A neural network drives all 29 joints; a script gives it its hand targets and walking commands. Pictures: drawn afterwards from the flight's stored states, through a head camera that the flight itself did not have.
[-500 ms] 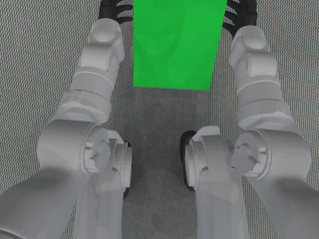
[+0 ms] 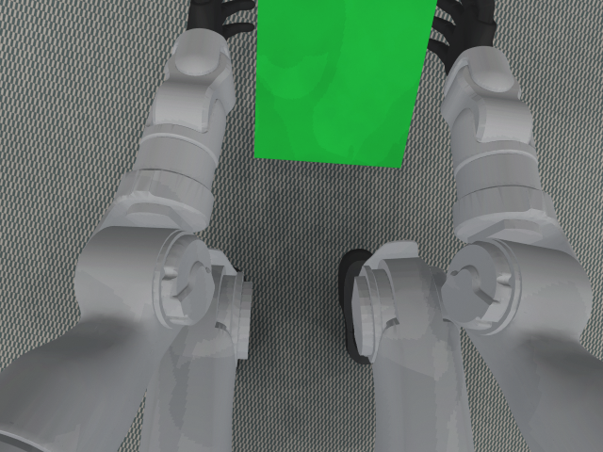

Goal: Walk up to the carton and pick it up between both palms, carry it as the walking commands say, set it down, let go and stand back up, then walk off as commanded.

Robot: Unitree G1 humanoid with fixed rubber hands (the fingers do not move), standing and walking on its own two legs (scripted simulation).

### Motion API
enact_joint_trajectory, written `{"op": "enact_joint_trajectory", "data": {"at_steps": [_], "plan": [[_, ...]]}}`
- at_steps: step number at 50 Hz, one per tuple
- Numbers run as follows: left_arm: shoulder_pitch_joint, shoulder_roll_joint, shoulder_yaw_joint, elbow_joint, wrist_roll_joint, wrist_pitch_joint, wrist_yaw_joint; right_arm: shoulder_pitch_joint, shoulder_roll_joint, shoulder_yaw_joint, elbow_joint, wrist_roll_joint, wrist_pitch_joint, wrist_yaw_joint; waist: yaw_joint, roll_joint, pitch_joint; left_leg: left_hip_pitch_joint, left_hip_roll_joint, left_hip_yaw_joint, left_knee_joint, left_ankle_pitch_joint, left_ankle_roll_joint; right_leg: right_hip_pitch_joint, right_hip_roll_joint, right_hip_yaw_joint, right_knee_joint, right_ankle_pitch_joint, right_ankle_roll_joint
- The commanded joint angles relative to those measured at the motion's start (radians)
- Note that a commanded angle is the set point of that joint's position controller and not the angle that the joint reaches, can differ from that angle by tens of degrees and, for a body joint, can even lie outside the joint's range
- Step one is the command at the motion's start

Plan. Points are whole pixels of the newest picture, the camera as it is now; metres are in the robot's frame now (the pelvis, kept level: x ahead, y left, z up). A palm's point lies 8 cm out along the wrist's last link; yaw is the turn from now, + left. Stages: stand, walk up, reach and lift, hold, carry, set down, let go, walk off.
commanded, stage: set down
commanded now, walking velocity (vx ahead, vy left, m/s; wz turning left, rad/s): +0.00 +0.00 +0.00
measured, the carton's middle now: (331, 48) +0.55 -0.06 -0.24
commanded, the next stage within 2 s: none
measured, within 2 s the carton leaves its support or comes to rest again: rests again in 1.40 s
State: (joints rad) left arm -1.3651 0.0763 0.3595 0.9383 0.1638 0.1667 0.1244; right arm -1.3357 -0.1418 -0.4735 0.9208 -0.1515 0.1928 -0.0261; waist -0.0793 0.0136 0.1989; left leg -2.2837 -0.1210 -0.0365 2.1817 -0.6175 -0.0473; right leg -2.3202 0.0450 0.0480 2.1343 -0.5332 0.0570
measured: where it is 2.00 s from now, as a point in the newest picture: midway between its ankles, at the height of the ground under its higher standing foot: (292, 333)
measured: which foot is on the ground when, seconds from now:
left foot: down 0.00-1.00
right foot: down 0.00-1.00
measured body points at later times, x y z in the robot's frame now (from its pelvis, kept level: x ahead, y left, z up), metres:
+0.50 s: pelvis +0.01 +0.00 +0.00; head +0.37 -0.01 +0.27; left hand +0.56 +0.07 -0.16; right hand +0.54 -0.20 -0.16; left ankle +0.10 +0.12 -0.34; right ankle +0.12 -0.13 -0.34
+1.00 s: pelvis +0.01 +0.00 +0.00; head +0.37 -0.01 +0.27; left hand +0.57 +0.07 -0.17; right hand +0.54 -0.20 -0.16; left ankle +0.10 +0.12 -0.34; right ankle +0.12 -0.13 -0.34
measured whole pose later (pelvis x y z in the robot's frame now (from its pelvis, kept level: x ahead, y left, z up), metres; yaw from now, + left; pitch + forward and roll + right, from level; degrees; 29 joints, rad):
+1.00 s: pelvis +0.01 +0.00 +0.00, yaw +0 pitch +44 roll +0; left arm -1.37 0.08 0.40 0.97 0.24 0.10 0.07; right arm -1.33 -0.13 -0.54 0.93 -0.20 0.12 0.01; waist -0.08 0.02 0.17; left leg -2.30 -0.12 -0.04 2.17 -0.65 -0.05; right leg -2.33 0.04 0.05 2.13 -0.57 0.06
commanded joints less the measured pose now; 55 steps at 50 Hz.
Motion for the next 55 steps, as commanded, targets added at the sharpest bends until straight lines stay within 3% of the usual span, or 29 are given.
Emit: {"op": "enact_joint_trajectory", "data": {"at_steps": [1, 43, 55], "plan": [[-0.339, -0.819, -0.316, 0.075, -0.032, 0.009, -0.226, -0.355, 0.843, 0.322, 0.068, 0.049, 0.004, 0.232, 0.005, 0.078, -0.879, 0.416, -0.069, 0.094, -0.214, 0.227, 0.029, 0.501, 0.089, -0.116, -0.134, 0.250, -0.031], [-0.183, -0.644, -0.204, 0.171, 0.068, -0.013, -0.227, -0.200, 0.690, 0.208, 0.143, -0.043, -0.018, 0.218, 0.011, 0.065, -0.782, 0.337, -0.052, 0.080, -0.222, 0.266, 0.023, 0.447, 0.071, -0.092, -0.138, 0.272, -0.020], [-0.144, -0.454, -0.172, 0.178, 0.065, -0.045, -0.182, -0.152, 0.503, 0.160, 0.169, -0.044, -0.057, 0.165, 0.007, 0.062, -0.811, 0.357, -0.041, 0.082, -0.219, 0.271, 0.005, 0.483, 0.060, -0.094, -0.135, 0.281, -0.013]]}}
